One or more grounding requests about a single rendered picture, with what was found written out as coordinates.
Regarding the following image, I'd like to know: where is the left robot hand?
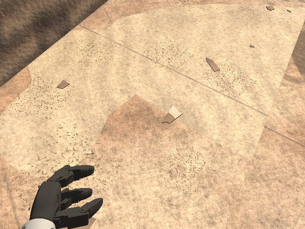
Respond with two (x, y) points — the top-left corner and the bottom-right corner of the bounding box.
(29, 164), (103, 229)

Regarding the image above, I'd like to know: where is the robot left forearm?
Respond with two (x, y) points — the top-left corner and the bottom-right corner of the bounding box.
(22, 219), (56, 229)

